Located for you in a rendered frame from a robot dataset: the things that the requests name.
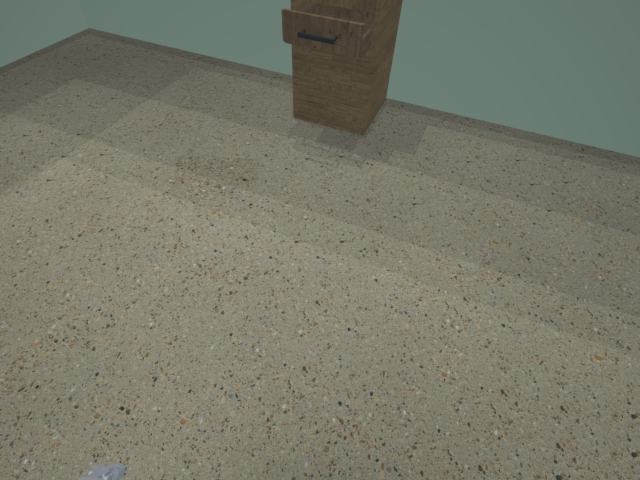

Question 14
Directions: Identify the handle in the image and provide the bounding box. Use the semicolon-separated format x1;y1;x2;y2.
297;29;338;44

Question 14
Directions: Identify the drawer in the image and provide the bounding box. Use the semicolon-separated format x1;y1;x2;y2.
282;2;375;59

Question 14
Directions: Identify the cabinet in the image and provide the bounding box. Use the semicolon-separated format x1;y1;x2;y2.
291;0;403;136

